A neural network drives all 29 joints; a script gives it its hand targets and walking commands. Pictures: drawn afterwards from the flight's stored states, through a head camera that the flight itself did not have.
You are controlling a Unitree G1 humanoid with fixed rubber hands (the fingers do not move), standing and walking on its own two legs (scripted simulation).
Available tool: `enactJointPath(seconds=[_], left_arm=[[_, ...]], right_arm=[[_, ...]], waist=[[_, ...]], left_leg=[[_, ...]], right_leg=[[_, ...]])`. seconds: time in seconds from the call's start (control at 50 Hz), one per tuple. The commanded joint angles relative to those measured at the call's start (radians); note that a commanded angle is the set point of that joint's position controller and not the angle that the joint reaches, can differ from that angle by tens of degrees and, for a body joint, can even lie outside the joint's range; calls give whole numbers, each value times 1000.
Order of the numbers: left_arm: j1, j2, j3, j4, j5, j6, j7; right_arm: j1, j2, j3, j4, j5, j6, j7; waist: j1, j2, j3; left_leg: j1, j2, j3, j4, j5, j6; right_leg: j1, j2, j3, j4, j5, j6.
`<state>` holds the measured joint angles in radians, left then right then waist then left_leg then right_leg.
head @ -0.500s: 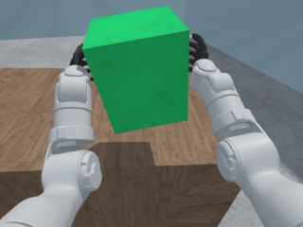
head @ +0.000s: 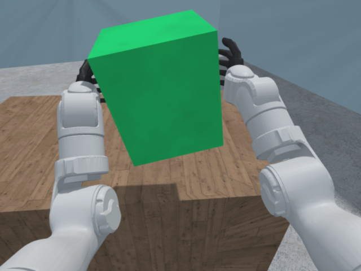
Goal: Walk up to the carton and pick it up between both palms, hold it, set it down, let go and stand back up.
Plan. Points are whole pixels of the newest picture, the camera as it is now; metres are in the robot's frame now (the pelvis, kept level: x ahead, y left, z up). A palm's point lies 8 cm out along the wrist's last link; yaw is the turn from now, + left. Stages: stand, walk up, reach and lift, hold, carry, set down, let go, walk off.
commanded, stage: reach and lift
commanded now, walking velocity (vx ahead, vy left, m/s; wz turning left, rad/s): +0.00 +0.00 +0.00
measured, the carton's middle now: (163, 87) +0.41 +0.00 +0.28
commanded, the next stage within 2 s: hold in 0.22 s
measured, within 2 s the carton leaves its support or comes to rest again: neither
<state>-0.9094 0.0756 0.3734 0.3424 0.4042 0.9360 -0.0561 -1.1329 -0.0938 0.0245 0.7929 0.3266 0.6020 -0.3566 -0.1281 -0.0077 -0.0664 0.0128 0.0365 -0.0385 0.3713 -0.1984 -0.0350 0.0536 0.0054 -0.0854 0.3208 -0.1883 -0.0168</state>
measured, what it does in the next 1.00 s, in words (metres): stands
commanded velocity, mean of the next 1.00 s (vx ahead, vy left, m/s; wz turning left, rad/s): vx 0.00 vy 0.00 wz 0.00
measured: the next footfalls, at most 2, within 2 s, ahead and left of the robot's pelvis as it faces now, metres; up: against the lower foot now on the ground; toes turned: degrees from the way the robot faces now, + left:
none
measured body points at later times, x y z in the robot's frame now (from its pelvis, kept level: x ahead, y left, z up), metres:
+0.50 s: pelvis -0.02 -0.01 +0.00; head -0.13 +0.01 +0.44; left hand +0.37 +0.17 +0.36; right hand +0.35 -0.13 +0.39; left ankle +0.02 +0.14 -0.75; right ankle +0.01 -0.11 -0.75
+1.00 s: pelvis +0.00 +0.01 +0.00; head -0.09 +0.03 +0.44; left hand +0.40 +0.16 +0.30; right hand +0.38 -0.14 +0.33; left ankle +0.02 +0.14 -0.75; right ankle +0.01 -0.11 -0.75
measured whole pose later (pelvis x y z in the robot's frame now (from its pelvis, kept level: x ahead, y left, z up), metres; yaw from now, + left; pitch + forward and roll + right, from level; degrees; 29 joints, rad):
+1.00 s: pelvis +0.00 +0.01 +0.00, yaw +0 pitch -3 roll -1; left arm -1.02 0.12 0.33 0.54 0.30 0.87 0.00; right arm -1.27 -0.16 0.03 0.97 0.38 0.68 -0.33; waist -0.12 -0.01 -0.18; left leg -0.15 0.02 -0.07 0.40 -0.19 -0.02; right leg -0.08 0.02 -0.05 0.30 -0.16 -0.01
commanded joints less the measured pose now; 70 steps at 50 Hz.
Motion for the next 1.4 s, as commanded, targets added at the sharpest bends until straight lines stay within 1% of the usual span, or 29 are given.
enactJointPath(seconds=[0.0,0.1,0.14,0.16,0.18,0.24,0.3,0.38,0.42,0.48,0.54,0.56,0.58,0.6,0.62,0.7,0.72,0.76,0.78,0.9,0.94,0.96,1.04,1.12,1.14,1.2,1.28,1.3,1.38], left_arm=[[-1011,-538,-325,-89,-276,-147,-174],[-1072,-511,-236,55,-265,-167,-159],[-1112,-462,-167,183,-257,-178,-161],[-1137,-465,-143,259,-253,-184,-161],[-1137,-448,-110,266,-238,-193,-156],[-1163,-419,-53,410,-229,-202,-166],[-1194,-414,-39,419,-237,-223,-161],[-1215,-408,-77,414,-282,-227,-154],[-1178,-386,-60,462,-278,-223,-151],[-1174,-397,-95,414,-293,-224,-154],[-1084,-395,-97,422,-296,-208,-158],[-1073,-400,-106,400,-288,-205,-162],[-1065,-433,-135,354,-309,-203,-164],[-1067,-425,-142,320,-300,-198,-165],[-1068,-465,-176,269,-316,-197,-164],[-1050,-495,-241,124,-335,-187,-153],[-1055,-519,-277,41,-348,-192,-151],[-1040,-519,-287,35,-355,-182,-139],[-1040,-547,-312,-16,-357,-181,-135],[-994,-537,-298,31,-330,-148,-127],[-1011,-551,-308,-17,-336,-153,-121],[-1008,-569,-330,-46,-354,-154,-120],[-979,-531,-303,-85,-345,-149,-102],[-898,-507,-267,-22,-327,-114,-115],[-911,-508,-279,-42,-327,-113,-121],[-898,-489,-241,44,-300,-100,-145],[-936,-496,-231,92,-301,-106,-163],[-954,-514,-251,103,-307,-107,-167],[-1018,-533,-304,50,-352,-134,-163]], right_arm=[[-716,636,131,-184,141,2,189],[-813,649,85,-100,125,1,209],[-873,616,21,-30,108,5,220],[-868,597,-15,51,90,11,229],[-884,600,-43,43,74,5,234],[-911,578,-102,153,42,10,239],[-933,553,-128,175,52,12,238],[-907,476,-156,250,67,22,235],[-917,471,-147,244,96,25,232],[-924,452,-139,230,96,21,217],[-896,443,-122,195,117,23,210],[-902,420,-111,166,126,21,204],[-915,448,-92,112,138,16,197],[-931,439,-66,78,156,14,198],[-917,444,-61,53,165,10,190],[-858,424,-17,-1,190,9,190],[-857,453,6,-68,204,6,187],[-861,457,37,-119,211,7,184],[-850,471,37,-133,219,4,183],[-809,519,73,-108,222,39,210],[-811,538,86,-110,242,38,219],[-812,536,101,-155,243,27,219],[-825,557,168,-240,286,33,216],[-779,545,188,-240,296,57,191],[-758,538,175,-227,280,61,186],[-788,546,152,-200,255,65,179],[-824,547,121,-170,243,61,179],[-836,532,88,-150,237,65,182],[-807,535,54,-108,219,56,188]], waist=[[7,45,-323],[55,11,-303],[72,-19,-265],[71,2,-225],[93,-9,-251],[81,-3,-220],[81,4,-284],[38,46,-301],[60,22,-301],[38,61,-332],[48,51,-296],[47,80,-309],[33,86,-345],[44,103,-366],[19,125,-383],[-7,143,-424],[-22,155,-481],[-10,140,-484],[-11,170,-516],[12,134,-389],[25,147,-436],[12,135,-479],[47,72,-537],[47,8,-446],[34,17,-420],[48,-23,-331],[45,4,-307],[36,42,-276],[-1,85,-366]], left_leg=[[-102,-93,53,-69,164,-16],[-217,-85,60,-107,-11,18],[-266,-85,60,-121,-85,35],[-309,-79,56,-133,-150,40],[-318,-78,55,-135,-172,52],[-343,-81,59,-126,-182,53],[-301,-80,52,-131,-140,37],[-270,-70,39,-106,-56,5],[-283,-71,33,-95,-36,11],[-265,-79,32,-87,41,-1],[-270,-72,21,-72,85,-6],[-252,-77,27,-76,111,-17],[-247,-76,18,-58,160,-20],[-225,-74,17,-48,201,-31],[-207,-71,8,-29,237,-41],[-131,-74,3,-13,334,-62],[-103,-83,0,-8,384,-68],[-104,-84,-6,-2,386,-65],[-100,-83,-11,6,387,-68],[-195,-82,4,-46,194,-49],[-178,-77,-2,-44,225,-46],[-151,-80,-4,-24,263,-41],[-72,-90,-1,11,414,-40],[-95,-88,11,0,385,-28],[-97,-86,12,-6,358,-39],[-136,-85,25,-35,242,-21],[-155,-80,26,-41,209,-28],[-178,-77,16,-51,182,-37],[-157,-79,14,-47,195,-48]], right_leg=[[68,62,52,-28,149,59],[49,50,64,-32,4,66],[14,46,67,-53,-101,59],[-3,37,72,-54,-164,47],[-2,35,76,-58,-202,45],[-31,17,95,-68,-224,38],[-37,34,79,-69,-176,30],[-37,29,91,-65,-96,28],[-26,22,97,-71,-78,38],[-10,22,96,-61,19,36],[10,18,104,-67,63,32],[10,28,92,-60,92,36],[49,24,103,-52,150,35],[50,32,99,-44,178,37],[62,29,97,-49,208,34],[45,69,70,-34,254,25],[77,75,72,-24,303,27],[81,69,61,-27,317,35],[79,71,71,-20,311,33],[42,72,69,-25,161,28],[45,74,76,-17,180,28],[56,75,76,-14,215,30],[73,90,71,1,353,56],[49,88,80,-5,357,71],[48,88,73,-9,328,68],[3,76,84,-35,214,67],[2,72,86,-35,181,57],[-9,69,84,-42,147,50],[9,61,89,-33,168,33]])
